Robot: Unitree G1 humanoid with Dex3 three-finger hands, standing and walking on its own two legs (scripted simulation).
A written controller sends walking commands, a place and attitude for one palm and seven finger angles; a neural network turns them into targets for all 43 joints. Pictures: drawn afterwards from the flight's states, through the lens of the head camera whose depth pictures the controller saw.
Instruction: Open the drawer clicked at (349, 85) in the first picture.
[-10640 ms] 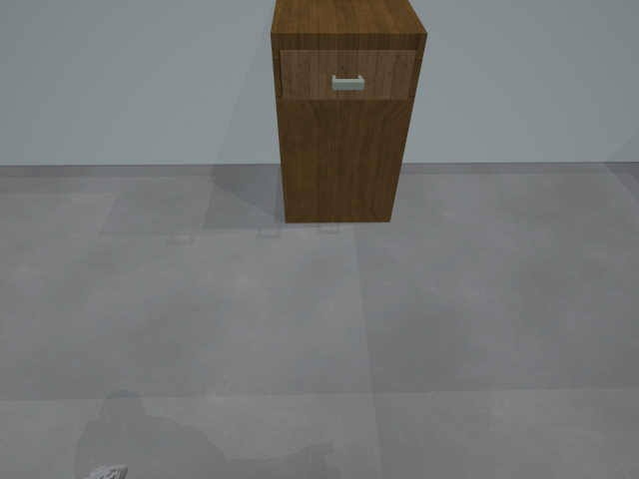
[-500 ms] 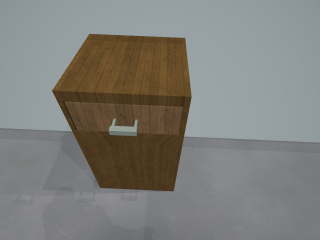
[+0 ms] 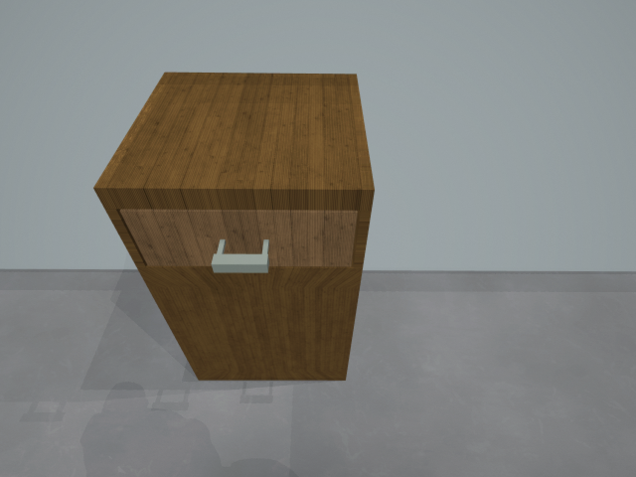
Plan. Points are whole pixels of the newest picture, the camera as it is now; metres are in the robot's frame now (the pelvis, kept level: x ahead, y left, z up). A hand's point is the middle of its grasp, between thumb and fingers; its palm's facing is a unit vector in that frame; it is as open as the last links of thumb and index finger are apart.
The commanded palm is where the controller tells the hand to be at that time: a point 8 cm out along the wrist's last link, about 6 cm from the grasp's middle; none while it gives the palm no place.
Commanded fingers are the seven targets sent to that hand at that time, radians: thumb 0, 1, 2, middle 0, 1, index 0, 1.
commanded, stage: look again from close up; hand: left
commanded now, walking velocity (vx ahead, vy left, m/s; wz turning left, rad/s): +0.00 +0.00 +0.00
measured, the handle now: (242, 254) +0.52 +0.17 -0.09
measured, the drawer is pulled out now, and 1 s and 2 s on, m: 0.00 0.00 0.00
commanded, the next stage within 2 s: raise the hand with hooked fingers in 0.30 s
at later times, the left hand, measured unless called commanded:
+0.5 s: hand out of the picture +0.03 +0.20 -0.13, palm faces -0.07 -0.92 -0.38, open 7.3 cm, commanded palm +0.09 +0.23 -0.05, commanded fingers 0.00 0.76 0.84 -0.21 -0.39 -0.21 -0.39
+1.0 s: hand (129, 461) +0.16 +0.24 -0.05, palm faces +0.05 -0.10 -0.99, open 9.6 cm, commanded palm +0.14 +0.23 +0.01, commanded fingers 0.00 0.18 0.59 -0.25 -0.76 -0.25 -0.76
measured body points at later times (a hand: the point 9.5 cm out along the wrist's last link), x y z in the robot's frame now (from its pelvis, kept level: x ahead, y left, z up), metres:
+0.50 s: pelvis -0.03 +0.02 +0.00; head -0.04 +0.02 +0.45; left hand +0.03 +0.25 -0.11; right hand +0.01 -0.22 -0.14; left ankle +0.01 +0.09 -0.73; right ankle -0.04 -0.11 -0.73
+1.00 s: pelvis -0.04 +0.00 -0.04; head -0.03 +0.00 +0.41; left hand +0.15 +0.24 +0.00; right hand +0.23 -0.18 -0.09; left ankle +0.01 +0.08 -0.73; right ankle -0.02 -0.09 -0.73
